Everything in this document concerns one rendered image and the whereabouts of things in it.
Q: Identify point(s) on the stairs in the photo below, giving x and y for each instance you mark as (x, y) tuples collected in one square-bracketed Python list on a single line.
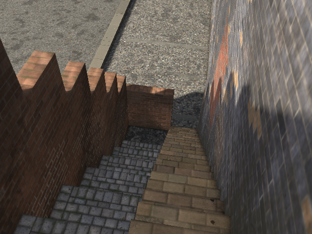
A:
[(181, 195)]

